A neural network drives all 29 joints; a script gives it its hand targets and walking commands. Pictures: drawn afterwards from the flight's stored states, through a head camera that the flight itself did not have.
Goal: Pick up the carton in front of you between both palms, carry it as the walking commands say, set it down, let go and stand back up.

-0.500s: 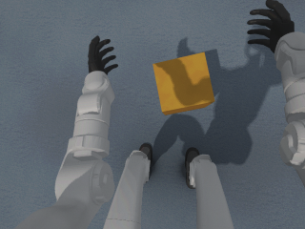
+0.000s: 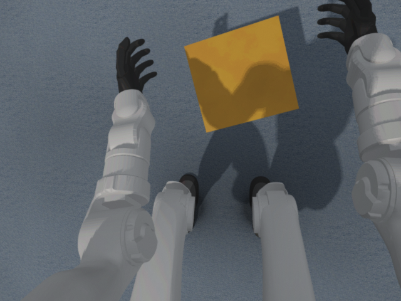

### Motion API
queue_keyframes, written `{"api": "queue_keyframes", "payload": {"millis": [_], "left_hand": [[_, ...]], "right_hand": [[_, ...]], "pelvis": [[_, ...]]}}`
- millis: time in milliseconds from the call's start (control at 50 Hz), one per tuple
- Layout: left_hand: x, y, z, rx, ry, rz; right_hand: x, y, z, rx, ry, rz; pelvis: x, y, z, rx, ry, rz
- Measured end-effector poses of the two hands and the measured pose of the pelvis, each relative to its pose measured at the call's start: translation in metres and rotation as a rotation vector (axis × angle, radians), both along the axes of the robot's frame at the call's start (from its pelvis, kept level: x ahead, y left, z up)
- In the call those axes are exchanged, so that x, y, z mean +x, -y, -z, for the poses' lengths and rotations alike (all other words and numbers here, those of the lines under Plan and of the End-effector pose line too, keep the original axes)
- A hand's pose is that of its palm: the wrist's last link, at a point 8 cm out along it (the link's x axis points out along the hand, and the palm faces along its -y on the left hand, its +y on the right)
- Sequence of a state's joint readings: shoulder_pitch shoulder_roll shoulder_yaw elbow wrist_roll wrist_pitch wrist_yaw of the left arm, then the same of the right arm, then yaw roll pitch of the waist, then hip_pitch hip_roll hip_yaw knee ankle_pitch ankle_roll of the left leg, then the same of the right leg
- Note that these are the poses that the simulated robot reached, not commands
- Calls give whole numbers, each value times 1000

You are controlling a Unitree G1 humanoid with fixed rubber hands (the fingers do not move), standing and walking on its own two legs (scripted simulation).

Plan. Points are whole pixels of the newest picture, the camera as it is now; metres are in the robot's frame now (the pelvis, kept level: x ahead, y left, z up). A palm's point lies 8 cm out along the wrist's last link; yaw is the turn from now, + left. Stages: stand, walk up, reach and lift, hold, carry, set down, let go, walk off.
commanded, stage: reach and lift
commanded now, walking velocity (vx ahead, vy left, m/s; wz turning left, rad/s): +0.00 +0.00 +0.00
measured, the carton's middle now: (239, 84) +0.49 -0.06 -0.43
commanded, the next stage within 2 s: none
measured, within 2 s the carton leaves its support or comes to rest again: leaves its support in 1.32 s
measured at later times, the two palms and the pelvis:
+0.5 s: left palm (159, 95) +0.48 +0.14 -0.34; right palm (311, 66) +0.51 -0.23 -0.36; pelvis -0.05 +0.01 -0.16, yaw +1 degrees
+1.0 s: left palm (168, 91) +0.48 +0.11 -0.34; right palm (303, 67) +0.51 -0.21 -0.35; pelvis -0.05 +0.01 -0.17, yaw +1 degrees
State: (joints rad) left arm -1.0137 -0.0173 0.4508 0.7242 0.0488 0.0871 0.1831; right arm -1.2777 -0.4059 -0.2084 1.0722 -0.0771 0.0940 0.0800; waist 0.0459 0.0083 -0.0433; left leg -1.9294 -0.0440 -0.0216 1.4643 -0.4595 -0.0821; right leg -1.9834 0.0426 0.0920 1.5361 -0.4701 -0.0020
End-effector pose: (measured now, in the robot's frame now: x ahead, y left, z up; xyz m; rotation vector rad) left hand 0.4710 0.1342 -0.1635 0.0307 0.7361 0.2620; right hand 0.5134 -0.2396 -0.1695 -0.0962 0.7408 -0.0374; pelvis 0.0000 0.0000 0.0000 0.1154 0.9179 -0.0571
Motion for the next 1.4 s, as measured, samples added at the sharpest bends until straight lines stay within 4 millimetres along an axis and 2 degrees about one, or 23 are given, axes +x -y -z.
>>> {"api": "queue_keyframes", "payload": {"millis": [120, 260, 440, 540, 680, 900, 960, 1040, 1260, 1340, 1400], "left_hand": [[-1, -3, 61, -6, 9, 10], [-3, -4, 113, -18, 7, 7], [-2, -1, 170, -21, -49, 29], [9, -6, 182, -24, -35, 29], [14, -9, 188, -13, -25, 51], [11, 5, 181, -27, -27, 71], [11, 11, 180, -34, -24, 84], [14, 29, 178, -57, -20, 98], [22, 25, 174, -78, -28, 34], [25, 26, 166, -81, -2, 23], [24, 29, 155, -84, 25, 13]], "right_hand": [[-5, 4, 63, -12, 19, 5], [-3, -2, 113, -8, 30, -9], [-5, -10, 171, 3, -18, -16], [-3, -17, 193, -1, -22, -28], [3, -21, 194, 3, 15, -24], [-6, -24, 186, 8, 5, -17], [-6, -28, 185, 9, 2, -27], [-4, -39, 183, 20, -5, -43], [-2, -46, 182, 13, -47, -71], [-7, -47, 182, 17, -38, -59], [-12, -46, 174, 11, -23, -41]], "pelvis": [[-18, -7, 58, 5, 38, -2], [-40, -10, 113, 1, 132, -8], [-53, -8, 154, -5, 231, -21], [-51, -5, 167, -7, 271, -34], [-43, -5, 177, -11, 275, -37], [-44, -10, 175, -15, 258, -31], [-46, -11, 173, -16, 262, -30], [-48, -11, 172, -19, 271, -28], [-42, -7, 181, -22, 261, -38], [-39, -7, 183, -28, 257, -38], [-38, -8, 182, -33, 253, -32]]}}
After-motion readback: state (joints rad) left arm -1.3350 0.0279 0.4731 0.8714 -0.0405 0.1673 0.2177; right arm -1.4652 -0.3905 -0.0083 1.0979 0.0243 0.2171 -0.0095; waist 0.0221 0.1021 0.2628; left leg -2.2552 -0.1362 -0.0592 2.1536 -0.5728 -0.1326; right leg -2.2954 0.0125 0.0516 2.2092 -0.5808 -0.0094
